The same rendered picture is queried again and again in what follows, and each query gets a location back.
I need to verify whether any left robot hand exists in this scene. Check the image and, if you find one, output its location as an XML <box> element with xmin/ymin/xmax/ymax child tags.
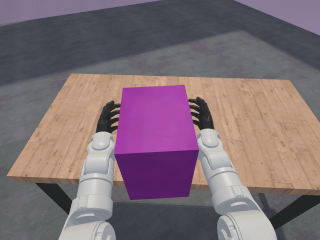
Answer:
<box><xmin>96</xmin><ymin>100</ymin><xmax>121</xmax><ymax>133</ymax></box>

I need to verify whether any robot left forearm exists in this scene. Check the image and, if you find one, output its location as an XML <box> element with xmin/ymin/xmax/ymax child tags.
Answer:
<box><xmin>58</xmin><ymin>131</ymin><xmax>116</xmax><ymax>240</ymax></box>

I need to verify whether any carton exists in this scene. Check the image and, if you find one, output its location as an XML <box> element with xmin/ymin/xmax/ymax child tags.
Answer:
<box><xmin>114</xmin><ymin>85</ymin><xmax>199</xmax><ymax>200</ymax></box>

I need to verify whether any right robot hand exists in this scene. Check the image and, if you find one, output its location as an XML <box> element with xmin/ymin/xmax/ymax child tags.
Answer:
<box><xmin>188</xmin><ymin>96</ymin><xmax>215</xmax><ymax>130</ymax></box>

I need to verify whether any table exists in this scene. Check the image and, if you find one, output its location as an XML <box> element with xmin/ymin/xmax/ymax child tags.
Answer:
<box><xmin>7</xmin><ymin>73</ymin><xmax>320</xmax><ymax>230</ymax></box>

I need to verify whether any robot right forearm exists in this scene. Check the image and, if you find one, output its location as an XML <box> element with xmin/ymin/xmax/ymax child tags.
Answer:
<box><xmin>197</xmin><ymin>128</ymin><xmax>277</xmax><ymax>240</ymax></box>

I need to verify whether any left robot upper arm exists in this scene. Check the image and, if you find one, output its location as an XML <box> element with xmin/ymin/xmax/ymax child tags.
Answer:
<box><xmin>59</xmin><ymin>220</ymin><xmax>116</xmax><ymax>240</ymax></box>

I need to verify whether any right robot upper arm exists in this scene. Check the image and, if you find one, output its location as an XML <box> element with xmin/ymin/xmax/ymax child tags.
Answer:
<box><xmin>217</xmin><ymin>210</ymin><xmax>277</xmax><ymax>240</ymax></box>

